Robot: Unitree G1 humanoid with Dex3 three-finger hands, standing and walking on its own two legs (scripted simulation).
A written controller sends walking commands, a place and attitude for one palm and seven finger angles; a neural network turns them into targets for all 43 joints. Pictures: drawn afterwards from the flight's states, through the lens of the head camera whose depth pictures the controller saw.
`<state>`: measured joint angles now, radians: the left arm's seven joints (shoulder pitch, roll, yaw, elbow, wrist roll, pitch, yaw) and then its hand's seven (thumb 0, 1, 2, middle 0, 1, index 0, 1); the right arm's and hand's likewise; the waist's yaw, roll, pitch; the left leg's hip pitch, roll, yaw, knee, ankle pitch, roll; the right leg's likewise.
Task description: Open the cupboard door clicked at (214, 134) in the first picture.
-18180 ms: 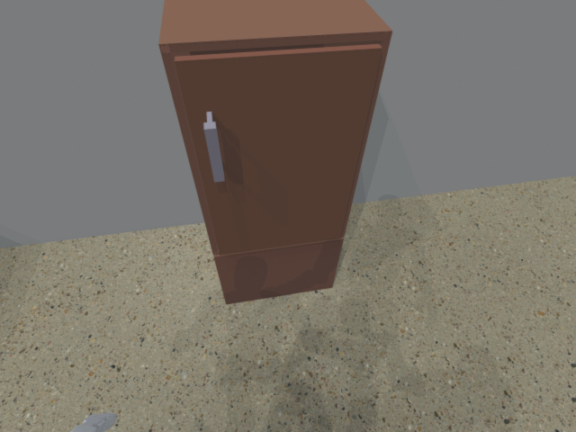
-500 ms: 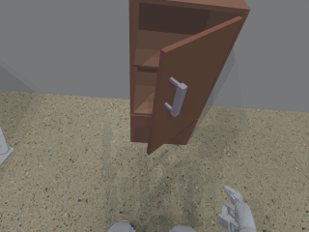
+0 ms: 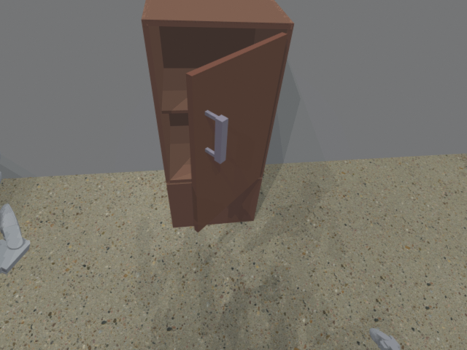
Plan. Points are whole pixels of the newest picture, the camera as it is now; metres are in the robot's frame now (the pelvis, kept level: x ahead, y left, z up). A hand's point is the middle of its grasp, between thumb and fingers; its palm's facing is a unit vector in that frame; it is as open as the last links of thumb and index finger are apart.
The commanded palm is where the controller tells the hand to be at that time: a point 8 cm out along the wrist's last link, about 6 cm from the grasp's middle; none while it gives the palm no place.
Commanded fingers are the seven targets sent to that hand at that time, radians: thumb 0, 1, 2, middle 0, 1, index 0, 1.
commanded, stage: stop stepping back and stand still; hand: left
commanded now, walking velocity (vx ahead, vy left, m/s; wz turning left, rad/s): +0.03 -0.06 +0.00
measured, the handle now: (214, 137) +0.61 +0.07 +0.03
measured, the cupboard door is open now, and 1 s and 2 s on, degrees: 42 42 42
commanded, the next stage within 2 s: let the arm hang, fingers relaxed in 0.72 s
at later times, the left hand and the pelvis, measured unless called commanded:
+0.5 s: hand out of the picture +0.14 +0.27 +0.17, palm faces +0.43 -0.80 -0.42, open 7.4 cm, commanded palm +0.08 +0.30 +0.19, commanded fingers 0.00 0.90 0.90 -0.20 -0.30 -0.20 -0.30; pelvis -0.07 +0.01 +0.01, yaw -1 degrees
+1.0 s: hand out of the picture +0.08 +0.26 -0.08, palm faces +0.03 -0.92 -0.38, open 7.4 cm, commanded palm none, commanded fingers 0.00 0.90 0.90 -0.20 -0.30 -0.20 -0.30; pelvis -0.09 +0.02 +0.00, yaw +0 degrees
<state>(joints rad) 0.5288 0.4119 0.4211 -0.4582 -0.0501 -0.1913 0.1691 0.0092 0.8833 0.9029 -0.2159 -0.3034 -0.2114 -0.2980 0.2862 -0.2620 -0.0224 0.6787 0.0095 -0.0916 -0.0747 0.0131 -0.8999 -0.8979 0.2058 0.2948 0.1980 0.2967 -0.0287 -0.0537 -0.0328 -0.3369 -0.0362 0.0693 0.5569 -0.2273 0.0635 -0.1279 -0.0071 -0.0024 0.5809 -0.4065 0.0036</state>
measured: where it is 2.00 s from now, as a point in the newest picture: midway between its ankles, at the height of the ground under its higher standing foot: outside the picture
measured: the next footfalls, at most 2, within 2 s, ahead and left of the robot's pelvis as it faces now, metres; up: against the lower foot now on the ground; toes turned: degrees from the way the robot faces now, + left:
left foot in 0.36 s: +0.01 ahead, +0.12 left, +0.00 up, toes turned +0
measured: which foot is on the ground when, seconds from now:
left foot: down 0.00-0.18, up 0.20-0.34, down 0.36-1.00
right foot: down 0.00-1.00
